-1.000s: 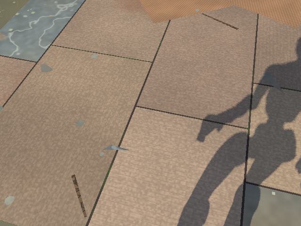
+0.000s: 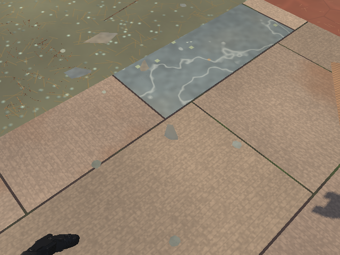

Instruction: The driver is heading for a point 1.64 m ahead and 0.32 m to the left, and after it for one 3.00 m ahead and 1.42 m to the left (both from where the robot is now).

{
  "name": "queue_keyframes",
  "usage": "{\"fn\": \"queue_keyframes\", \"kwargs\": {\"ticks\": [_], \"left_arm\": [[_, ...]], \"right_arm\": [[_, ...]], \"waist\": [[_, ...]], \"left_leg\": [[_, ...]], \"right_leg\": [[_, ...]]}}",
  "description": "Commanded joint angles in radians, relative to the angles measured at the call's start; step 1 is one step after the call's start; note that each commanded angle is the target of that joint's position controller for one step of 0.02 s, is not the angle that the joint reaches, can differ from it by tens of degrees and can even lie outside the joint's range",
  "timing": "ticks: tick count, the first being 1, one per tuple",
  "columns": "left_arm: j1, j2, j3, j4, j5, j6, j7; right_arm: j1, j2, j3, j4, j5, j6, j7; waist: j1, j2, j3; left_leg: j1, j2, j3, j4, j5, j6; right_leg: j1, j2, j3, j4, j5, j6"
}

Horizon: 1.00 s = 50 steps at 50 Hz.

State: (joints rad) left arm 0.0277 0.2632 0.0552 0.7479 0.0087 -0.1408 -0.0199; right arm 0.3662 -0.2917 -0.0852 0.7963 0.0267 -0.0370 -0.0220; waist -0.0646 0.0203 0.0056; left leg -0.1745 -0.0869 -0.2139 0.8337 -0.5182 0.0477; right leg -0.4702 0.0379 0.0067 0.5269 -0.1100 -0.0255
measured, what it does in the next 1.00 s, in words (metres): walks ahead, turning left: left foot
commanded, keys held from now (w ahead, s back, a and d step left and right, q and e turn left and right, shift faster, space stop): w+q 0.44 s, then w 0.56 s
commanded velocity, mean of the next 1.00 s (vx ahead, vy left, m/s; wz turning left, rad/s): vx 0.50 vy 0.00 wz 0.39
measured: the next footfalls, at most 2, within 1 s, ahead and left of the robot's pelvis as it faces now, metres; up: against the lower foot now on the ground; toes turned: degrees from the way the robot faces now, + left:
left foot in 0.48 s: +0.37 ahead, +0.19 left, +0.00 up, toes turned +20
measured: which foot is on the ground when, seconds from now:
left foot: up 0.00-0.46, down 0.48-1.00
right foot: down 0.00-0.50, up 0.52-1.00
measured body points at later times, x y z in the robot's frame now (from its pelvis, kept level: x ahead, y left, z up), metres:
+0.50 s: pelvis +0.26 +0.05 -0.01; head +0.29 +0.07 +0.44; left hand +0.18 +0.35 -0.13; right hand +0.55 -0.10 -0.07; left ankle +0.34 +0.17 -0.72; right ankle +0.11 -0.12 -0.70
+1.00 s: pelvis +0.53 +0.12 +0.00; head +0.56 +0.13 +0.45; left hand +0.64 +0.42 -0.08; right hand +0.66 -0.14 -0.12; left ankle +0.34 +0.17 -0.72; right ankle +0.71 +0.07 -0.72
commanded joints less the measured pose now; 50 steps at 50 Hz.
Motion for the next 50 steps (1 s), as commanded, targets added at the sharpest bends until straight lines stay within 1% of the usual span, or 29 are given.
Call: {"fn": "queue_keyframes", "kwargs": {"ticks": [1, 2, 3, 4, 6, 8, 12, 15, 19, 21, 22, 23, 24, 25, 26, 27, 28, 29, 30, 31, 33, 35, 37, 40, 43, 45, 48, 49, 50], "left_arm": [[0.273, 0.144, 0.051, -0.008, -0.014, 0.01, 0.008], [0.218, 0.121, 0.041, -0.015, -0.005, 0.02, 0.011], [0.183, 0.103, 0.034, -0.01, 0.001, 0.026, 0.011], [0.168, 0.089, 0.027, -0.004, 0.008, 0.025, 0.013], [0.172, 0.093, 0.031, 0.011, 0.001, 0.019, 0.012], [0.181, 0.122, 0.041, 0.025, -0.005, 0.012, 0.013], [0.186, 0.158, 0.052, 0.037, -0.005, 0.02, 0.018], [0.216, 0.176, 0.054, 0.049, -0.01, 0.032, 0.024], [0.27, 0.211, 0.063, 0.071, -0.026, 0.056, 0.025], [0.264, 0.239, 0.07, 0.07, -0.036, 0.07, 0.029], [0.261, 0.256, 0.075, 0.067, -0.04, 0.077, 0.033], [0.258, 0.26, 0.074, 0.068, -0.045, 0.084, 0.037], [0.264, 0.232, 0.061, 0.068, -0.039, 0.083, 0.04], [0.304, 0.119, 0.024, 0.034, 0.007, 0.072, 0.032], [0.335, 0.088, -0.001, 0.001, -0.006, 0.036, 0.019], [0.227, 0.186, 0.026, -0.006, -0.05, 0.016, 0.006], [0.178, 0.181, 0.022, -0.025, -0.062, 0.007, 0.002], [0.169, 0.166, 0.019, -0.015, -0.042, 0.007, 0.01], [0.179, 0.172, 0.026, -0.005, -0.023, 0.016, 0.014], [0.21, 0.169, 0.027, 0.005, -0.021, 0.029, 0.012], [0.237, 0.138, 0.023, 0.016, -0.015, 0.051, 0.013], [0.186, 0.119, 0.017, 0.0, -0.007, 0.062, 0.017], [0.124, 0.104, 0.011, -0.018, -0.004, 0.061, 0.016], [0.032, 0.08, 0.0, -0.037, -0.012, 0.051, 0.004], [-0.046, 0.08, -0.004, -0.062, -0.021, 0.044, -0.011], [-0.072, 0.091, -0.002, -0.079, -0.022, 0.039, -0.023], [-0.026, 0.117, 0.007, -0.078, -0.02, 0.033, -0.034], [0.039, 0.136, 0.017, -0.063, -0.018, 0.031, -0.032], [0.174, 0.173, 0.038, -0.023, -0.013, 0.031, -0.024]], "right_arm": [[0.02, -0.147, -0.012, -0.099, 0.018, -0.022, 0.0], [-0.054, -0.151, -0.016, -0.116, 0.004, -0.016, -0.001], [-0.097, -0.137, -0.018, -0.131, -0.009, -0.015, 0.001], [-0.096, -0.118, -0.02, -0.138, -0.007, -0.01, 0.007], [-0.08, -0.072, -0.013, -0.147, 0.006, 0.002, 0.015], [-0.11, -0.052, -0.007, -0.173, 0.001, 0.01, 0.017], [-0.176, -0.042, 0.0, -0.2, -0.001, 0.008, 0.031], [-0.278, -0.025, 0.01, -0.227, -0.003, -0.002, 0.05], [-0.371, -0.029, 0.012, -0.274, 0.001, -0.001, 0.074], [-0.351, -0.058, -0.002, -0.285, -0.003, 0.002, 0.08], [-0.301, -0.083, -0.015, -0.279, -0.006, 0.006, 0.079], [-0.183, -0.116, -0.037, -0.251, -0.007, 0.009, 0.076], [-0.011, -0.168, -0.068, -0.203, -0.005, 0.014, 0.06], [0.079, -0.259, -0.085, -0.178, -0.003, 0.019, 0.037], [0.055, -0.288, -0.074, -0.21, -0.007, 0.001, 0.044], [0.057, -0.194, -0.048, -0.195, -0.015, -0.01, 0.053], [0.013, -0.168, -0.038, -0.186, -0.015, -0.019, 0.054], [-0.059, -0.14, -0.027, -0.187, -0.014, -0.023, 0.054], [-0.112, -0.106, -0.015, -0.193, -0.021, -0.027, 0.053], [-0.139, -0.094, -0.009, -0.198, -0.029, -0.031, 0.051], [-0.141, -0.103, -0.011, -0.183, -0.027, -0.045, 0.047], [-0.121, -0.119, -0.014, -0.161, -0.026, -0.053, 0.038], [-0.097, -0.12, -0.013, -0.14, -0.025, -0.051, 0.027], [-0.06, -0.133, -0.013, -0.113, -0.021, -0.046, 0.02], [-0.005, -0.147, -0.017, -0.075, -0.014, -0.042, 0.021], [0.016, -0.152, -0.02, -0.054, -0.01, -0.034, 0.019], [0.011, -0.165, -0.026, -0.036, -0.008, -0.02, 0.012], [-0.008, -0.171, -0.027, -0.037, -0.008, -0.016, 0.01], [-0.017, -0.156, -0.019, -0.039, -0.013, -0.01, 0.008]], "waist": [[0.152, -0.177, -0.2], [0.142, -0.101, -0.112], [0.123, -0.087, -0.046], [0.098, -0.107, -0.023], [0.082, -0.131, -0.013], [0.079, -0.11, 0.001], [0.091, -0.086, 0.006], [0.132, -0.076, 0.035], [0.153, -0.079, 0.071], [0.118, -0.105, 0.045], [0.081, -0.125, 0.005], [0.008, -0.118, -0.061], [-0.08, -0.082, -0.146], [-0.059, 0.137, -0.233], [-0.005, 0.231, -0.403], [-0.061, 0.09, -0.337], [-0.04, 0.082, -0.203], [0.006, 0.003, -0.129], [0.042, 0.018, -0.088], [0.072, 0.038, -0.078], [0.091, 0.033, -0.07], [0.083, 0.022, -0.032], [0.062, 0.024, -0.008], [0.021, 0.033, 0.018], [-0.013, 0.04, 0.05], [-0.015, 0.046, 0.061], [0.023, 0.072, 0.04], [0.064, 0.08, -0.001], [0.13, 0.063, -0.089]], "left_leg": [[-0.64, 0.086, 0.026, 0.509, 0.022, -0.025], [-0.611, 0.125, 0.066, 0.49, 0.103, -0.029], [-0.583, 0.152, 0.071, 0.44, 0.152, -0.029], [-0.538, 0.18, 0.072, 0.401, 0.182, -0.025], [-0.505, 0.2, 0.097, 0.35, 0.201, -0.026], [-0.537, 0.213, 0.105, 0.288, 0.238, -0.036], [-0.555, 0.217, 0.129, 0.105, 0.425, -0.046], [-0.515, 0.197, 0.187, -0.057, 0.54, -0.035], [-0.507, 0.171, 0.243, -0.172, 0.481, -0.003], [-0.43, 0.122, 0.289, -0.199, 0.38, 0.034], [-0.347, 0.083, 0.317, -0.202, 0.327, 0.057], [-0.179, 0.04, 0.331, -0.251, 0.337, 0.089], [0.103, 0.027, 0.295, -0.304, 0.408, 0.128], [0.441, 0.266, -0.075, -0.3, 0.421, 0.219], [0.593, 0.461, -0.6, -0.474, 0.272, 0.386], [0.547, 0.434, -0.493, -0.521, 0.265, 0.326], [0.409, 0.398, -0.333, -0.521, 0.328, 0.288], [0.257, 0.352, -0.221, -0.527, 0.411, 0.25], [0.144, 0.318, -0.145, -0.549, 0.506, 0.233], [0.071, 0.299, -0.108, -0.579, 0.542, 0.229], [0.007, 0.289, -0.052, -0.626, 0.604, 0.241], [-0.015, 0.278, 0.004, -0.658, 0.63, 0.238], [0.001, 0.256, 0.052, -0.668, 0.627, 0.217], [0.015, 0.235, 0.103, -0.673, 0.559, 0.18], [0.065, 0.267, 0.091, -0.659, 0.496, 0.174], [0.142, 0.303, 0.073, -0.622, 0.523, 0.167], [0.221, 0.334, 0.058, -0.546, 0.664, 0.135], [0.224, 0.315, 0.075, -0.468, 0.821, 0.118], [0.189, 0.261, 0.117, -0.303, 0.938, 0.092]], "right_leg": [[0.734, -0.434, 0.655, -0.228, -0.393, -0.21], [0.592, -0.386, 0.497, -0.239, -0.281, -0.171], [0.476, -0.343, 0.395, -0.263, -0.163, -0.158], [0.409, -0.31, 0.312, -0.287, -0.09, -0.144], [0.359, -0.291, 0.214, -0.333, -0.024, -0.15], [0.352, -0.305, 0.15, -0.365, 0.052, -0.17], [0.39, -0.293, 0.006, -0.381, 0.167, -0.161], [0.41, -0.277, -0.089, -0.375, 0.188, -0.134], [0.514, -0.315, -0.14, -0.336, 0.262, -0.113], [0.558, -0.324, -0.177, -0.24, 0.535, -0.094], [0.568, -0.323, -0.195, -0.144, 0.709, -0.085], [0.536, -0.307, -0.215, 0.018, 0.801, -0.071], [0.388, -0.273, -0.233, 0.243, 0.704, -0.038], [0.019, -0.182, -0.233, 0.592, 0.008, 0.009], [-0.225, -0.026, -0.026, 0.843, -0.502, 0.033], [-0.322, -0.081, 0.07, 0.878, -0.426, 0.024], [-0.343, -0.119, 0.05, 0.826, -0.35, 0.009], [-0.294, -0.164, 0.047, 0.745, -0.276, 0.01], [-0.229, -0.19, 0.05, 0.679, -0.233, 0.016], [-0.169, -0.202, 0.054, 0.656, -0.201, 0.022], [-0.136, -0.201, 0.041, 0.601, -0.16, 0.044], [-0.177, -0.2, 0.036, 0.51, -0.074, 0.068], [-0.206, -0.194, 0.034, 0.383, 0.047, 0.079], [-0.172, -0.158, 0.015, 0.18, 0.209, 0.073], [-0.162, -0.13, 0.006, 0.075, 0.236, 0.057], [-0.19, -0.12, 0.013, 0.028, 0.182, 0.031], [-0.126, -0.096, 0.0, -0.014, 0.065, -0.015], [-0.023, -0.065, -0.03, -0.031, 0.043, -0.036], [0.171, -0.04, -0.053, -0.038, 0.067, -0.066]]}}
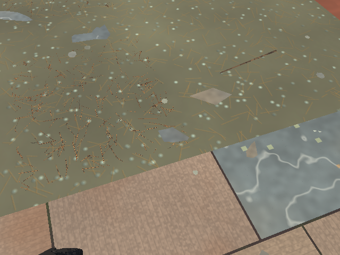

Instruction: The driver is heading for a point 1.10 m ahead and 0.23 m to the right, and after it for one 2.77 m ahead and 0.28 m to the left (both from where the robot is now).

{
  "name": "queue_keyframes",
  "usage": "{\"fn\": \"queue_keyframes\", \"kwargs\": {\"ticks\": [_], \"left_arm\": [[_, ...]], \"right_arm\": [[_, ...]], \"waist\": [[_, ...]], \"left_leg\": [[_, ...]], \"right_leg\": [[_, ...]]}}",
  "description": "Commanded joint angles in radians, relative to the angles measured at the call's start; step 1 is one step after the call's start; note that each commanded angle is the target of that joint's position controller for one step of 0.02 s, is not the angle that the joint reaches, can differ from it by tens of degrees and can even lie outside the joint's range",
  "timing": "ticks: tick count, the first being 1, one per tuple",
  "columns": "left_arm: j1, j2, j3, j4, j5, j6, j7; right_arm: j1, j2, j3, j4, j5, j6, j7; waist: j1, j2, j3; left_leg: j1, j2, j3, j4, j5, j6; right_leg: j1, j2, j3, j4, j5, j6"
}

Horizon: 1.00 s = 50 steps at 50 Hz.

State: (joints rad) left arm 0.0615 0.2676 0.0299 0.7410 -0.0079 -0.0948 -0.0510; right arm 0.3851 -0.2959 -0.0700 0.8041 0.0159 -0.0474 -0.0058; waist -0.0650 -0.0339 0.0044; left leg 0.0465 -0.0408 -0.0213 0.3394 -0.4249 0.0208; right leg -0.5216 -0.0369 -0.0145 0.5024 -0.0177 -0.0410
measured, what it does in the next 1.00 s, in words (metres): walks ahead: right foot, then left foot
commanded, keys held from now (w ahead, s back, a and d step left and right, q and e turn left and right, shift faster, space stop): w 0.56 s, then w+e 0.44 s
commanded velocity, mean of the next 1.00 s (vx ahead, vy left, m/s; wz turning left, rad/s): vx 0.50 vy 0.00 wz -0.13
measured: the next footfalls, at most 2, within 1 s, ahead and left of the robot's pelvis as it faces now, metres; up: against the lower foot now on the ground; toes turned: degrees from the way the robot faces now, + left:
right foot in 0.02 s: +0.18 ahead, -0.12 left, +0.00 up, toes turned -2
left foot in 0.56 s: +0.47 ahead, +0.13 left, +0.00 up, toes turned +1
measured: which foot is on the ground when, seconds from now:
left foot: down 0.00-0.02, up 0.04-0.54, down 0.56-1.00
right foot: up 0.00-0.00, down 0.02-0.56, up 0.58-1.00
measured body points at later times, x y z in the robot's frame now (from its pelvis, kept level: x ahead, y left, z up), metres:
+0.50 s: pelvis +0.27 +0.00 +0.01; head +0.30 +0.00 +0.46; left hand +0.27 +0.28 -0.12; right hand +0.49 -0.23 -0.07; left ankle +0.43 +0.13 -0.70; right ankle +0.14 -0.11 -0.72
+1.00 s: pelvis +0.53 +0.01 +0.01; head +0.56 +0.00 +0.46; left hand +0.76 +0.22 -0.09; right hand +0.51 -0.27 -0.12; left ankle +0.43 +0.13 -0.72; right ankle +0.68 -0.16 -0.69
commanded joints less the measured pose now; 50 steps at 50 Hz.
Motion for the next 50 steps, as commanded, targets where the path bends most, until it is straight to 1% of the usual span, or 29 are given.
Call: {"fn": "queue_keyframes", "kwargs": {"ticks": [1, 2, 3, 4, 5, 6, 7, 8, 11, 14, 17, 20, 23, 25, 26, 27, 28, 29, 30, 31, 32, 33, 34, 35, 38, 41, 44, 47, 50], "left_arm": [[0.31, 0.234, 0.08, 0.013, 0.013, -0.014, 0.015], [0.379, 0.314, 0.1, 0.037, 0.019, -0.009, 0.012], [0.386, 0.216, 0.074, 0.035, -0.007, -0.008, 0.009], [0.319, 0.175, 0.06, 0.025, -0.007, -0.006, 0.015], [0.257, 0.158, 0.054, 0.013, 0.003, -0.001, 0.019], [0.208, 0.136, 0.047, 0.009, 0.012, 0.0, 0.019], [0.182, 0.114, 0.038, 0.004, 0.022, -0.004, 0.019], [0.174, 0.11, 0.037, 0.005, 0.022, -0.008, 0.018], [0.186, 0.139, 0.045, 0.025, 0.009, -0.018, 0.024], [0.212, 0.16, 0.051, 0.042, 0.005, -0.01, 0.036], [0.249, 0.171, 0.053, 0.06, -0.003, -0.001, 0.042], [0.307, 0.182, 0.056, 0.089, -0.01, 0.011, 0.043], [0.327, 0.193, 0.061, 0.11, -0.014, 0.029, 0.048], [0.311, 0.206, 0.067, 0.114, -0.016, 0.038, 0.054], [0.288, 0.213, 0.068, 0.112, -0.018, 0.043, 0.056], [0.283, 0.19, 0.06, 0.109, -0.014, 0.046, 0.058], [0.285, 0.14, 0.037, 0.083, 0.009, 0.044, 0.061], [0.413, 0.019, 0.001, 0.066, 0.007, 0.021, 0.051], [0.356, 0.121, 0.022, 0.084, -0.017, 0.002, 0.045], [0.263, 0.172, 0.039, 0.054, -0.042, -0.008, 0.041], [0.214, 0.163, 0.038, 0.044, -0.038, -0.009, 0.044], [0.192, 0.155, 0.042, 0.041, -0.024, -0.002, 0.046], [0.218, 0.145, 0.047, 0.048, -0.022, 0.012, 0.047], [0.242, 0.124, 0.045, 0.056, -0.024, 0.027, 0.047], [0.227, 0.087, 0.043, 0.045, -0.021, 0.055, 0.052], [0.169, 0.078, 0.045, 0.024, -0.015, 0.055, 0.047], [0.075, 0.056, 0.035, -0.006, -0.011, 0.047, 0.029], [-0.023, 0.04, 0.027, -0.054, -0.01, 0.046, 0.012], [-0.068, 0.05, 0.03, -0.099, -0.012, 0.048, -0.006]], "right_arm": [[-0.02, -0.108, -0.013, -0.065, -0.019, 0.001, -0.012], [0.123, 0.0, 0.016, -0.08, -0.01, -0.02, -0.004], [0.074, -0.081, 0.005, -0.064, 0.001, -0.038, 0.001], [-0.028, -0.134, -0.01, -0.091, 0.023, -0.048, 0.007], [-0.097, -0.129, -0.005, -0.108, 0.019, -0.053, 0.005], [-0.135, -0.121, -0.008, -0.116, 0.002, -0.052, 0.002], [-0.118, -0.114, -0.012, -0.113, -0.004, -0.044, 0.002], [-0.093, -0.098, -0.01, -0.104, -0.003, -0.035, 0.002], [-0.106, -0.061, -0.001, -0.108, -0.011, -0.016, -0.003], [-0.196, -0.045, 0.006, -0.128, -0.014, -0.019, -0.001], [-0.294, -0.024, 0.015, -0.146, -0.009, -0.03, 0.01], [-0.383, -0.023, 0.018, -0.17, 0.0, -0.038, 0.024], [-0.425, -0.039, 0.014, -0.193, 0.003, -0.047, 0.042], [-0.384, -0.063, 0.005, -0.187, 0.001, -0.051, 0.047], [-0.308, -0.084, -0.007, -0.166, -0.003, -0.052, 0.046], [-0.163, -0.128, -0.031, -0.12, -0.008, -0.051, 0.038], [0.019, -0.199, -0.053, -0.086, -0.019, -0.048, 0.027], [0.058, -0.276, -0.067, -0.068, -0.022, -0.042, 0.027], [0.066, -0.171, -0.043, -0.076, -0.01, -0.041, 0.026], [0.001, -0.135, -0.029, -0.08, -0.012, -0.042, 0.021], [-0.064, -0.113, -0.021, -0.086, -0.017, -0.043, 0.019], [-0.114, -0.083, -0.013, -0.085, -0.021, -0.047, 0.021], [-0.144, -0.061, -0.007, -0.084, -0.029, -0.054, 0.022], [-0.158, -0.057, -0.008, -0.078, -0.03, -0.062, 0.023], [-0.164, -0.081, -0.018, -0.05, -0.032, -0.078, 0.018], [-0.152, -0.096, -0.023, -0.026, -0.035, -0.075, 0.006], [-0.141, -0.113, -0.026, -0.011, -0.029, -0.068, -0.003], [-0.083, -0.133, -0.033, 0.019, -0.019, -0.051, -0.009], [-0.061, -0.151, -0.042, 0.037, -0.004, -0.025, -0.011]], "waist": [[0.19, 0.031, -0.24], [0.126, -0.26, -0.367], [0.172, -0.21, -0.379], [0.175, -0.135, -0.221], [0.153, -0.043, -0.139], [0.125, -0.013, -0.066], [0.091, -0.035, -0.053], [0.073, -0.051, -0.051], [0.057, -0.04, -0.022], [0.08, -0.021, 0.003], [0.118, -0.023, 0.024], [0.154, -0.025, 0.047], [0.151, -0.037, 0.06], [0.114, -0.053, 0.034], [0.064, -0.057, -0.011], [-0.003, -0.038, -0.107], [-0.069, 0.06, -0.258], [-0.001, 0.328, -0.369], [-0.054, 0.24, -0.359], [-0.051, 0.186, -0.208], [-0.021, 0.118, -0.136], [0.006, 0.105, -0.073], [0.041, 0.128, -0.055], [0.058, 0.138, -0.046], [0.077, 0.105, 0.001], [0.065, 0.09, 0.023], [0.03, 0.081, 0.048], [-0.012, 0.065, 0.08], [-0.012, 0.076, 0.088]], "left_leg": [[-0.203, 0.155, -0.028, 0.476, 0.645, 0.08], [-0.617, -0.032, -0.009, 0.854, 0.026, 0.0], [-0.749, -0.016, -0.136, 0.979, -0.151, 0.003], [-0.829, 0.039, -0.12, 1.008, -0.083, 0.012], [-0.811, 0.092, -0.082, 0.966, 0.006, 0.018], [-0.781, 0.125, -0.067, 0.893, 0.064, 0.016], [-0.718, 0.153, -0.074, 0.848, 0.105, 0.016], [-0.676, 0.16, -0.07, 0.819, 0.122, 0.01], [-0.687, 0.175, -0.048, 0.712, 0.174, -0.019], [-0.724, 0.178, -0.036, 0.535, 0.342, -0.037], [-0.683, 0.15, -0.006, 0.35, 0.484, -0.037], [-0.674, 0.126, 0.01, 0.25, 0.512, -0.031], [-0.689, 0.112, 0.006, 0.189, 0.433, -0.001], [-0.615, 0.091, 0.019, 0.16, 0.362, 0.028], [-0.498, 0.062, 0.047, 0.132, 0.355, 0.049], [-0.284, 0.046, 0.062, 0.124, 0.376, 0.079], [0.021, 0.211, -0.119, 0.169, 0.416, 0.144], [0.35, 0.436, -0.588, 0.074, 0.222, 0.307], [0.335, 0.437, -0.669, -0.006, 0.078, 0.294], [0.211, 0.407, -0.513, -0.027, 0.104, 0.245], [0.08, 0.368, -0.395, -0.051, 0.182, 0.217], [-0.031, 0.334, -0.312, -0.087, 0.246, 0.203], [-0.105, 0.31, -0.246, -0.122, 0.286, 0.188], [-0.153, 0.3, -0.203, -0.155, 0.309, 0.187], [-0.21, 0.301, -0.084, -0.212, 0.408, 0.193], [-0.177, 0.282, 0.025, -0.224, 0.473, 0.174], [-0.161, 0.26, 0.122, -0.232, 0.49, 0.146], [-0.064, 0.294, 0.159, -0.211, 0.518, 0.14], [0.052, 0.331, 0.185, -0.137, 0.65, 0.123]], "right_leg": [[0.52, -0.111, 0.124, 0.033, 0.036, -0.111], [0.872, -0.337, 0.622, -0.074, -0.187, -0.284], [0.9, -0.344, 0.775, -0.187, -0.362, -0.285], [0.785, -0.318, 0.622, -0.2, -0.377, -0.236], [0.646, -0.28, 0.502, -0.211, -0.304, -0.208], [0.515, -0.245, 0.42, -0.238, -0.2, -0.2], [0.439, -0.218, 0.364, -0.263, -0.125, -0.192], [0.397, -0.204, 0.332, -0.289, -0.085, -0.196], [0.346, -0.195, 0.239, -0.346, 0.015, -0.216], [0.366, -0.169, 0.159, -0.372, 0.056, -0.195], [0.38, -0.139, 0.092, -0.373, 0.056, -0.164], [0.441, -0.164, 0.093, -0.353, 0.036, -0.161], [0.539, -0.211, 0.113, -0.301, 0.082, -0.148], [0.58, -0.226, 0.115, -0.238, 0.203, -0.128], [0.576, -0.206, 0.091, -0.149, 0.354, -0.111], [0.526, -0.154, 0.05, 0.021, 0.439, -0.084], [0.333, -0.098, 0.005, 0.318, 0.212, -0.045], [-0.084, 0.09, 0.01, 0.664, -0.463, 0.017], [-0.206, 0.055, 0.144, 0.785, -0.568, 0.01], [-0.265, 0.01, 0.139, 0.802, -0.486, -0.001], [-0.236, -0.039, 0.116, 0.761, -0.395, 0.001], [-0.206, -0.066, 0.113, 0.704, -0.336, 0.009], [-0.145, -0.09, 0.124, 0.674, -0.292, 0.014], [-0.105, -0.096, 0.123, 0.658, -0.269, 0.022], [-0.132, -0.1, 0.133, 0.599, -0.194, 0.045], [-0.182, -0.091, 0.135, 0.46, -0.037, 0.055], [-0.145, -0.078, 0.069, 0.282, 0.095, 0.046], [-0.175, -0.069, 0.027, 0.181, 0.091, 0.026], [-0.198, -0.049, -0.014, 0.131, -0.02, -0.009]]}}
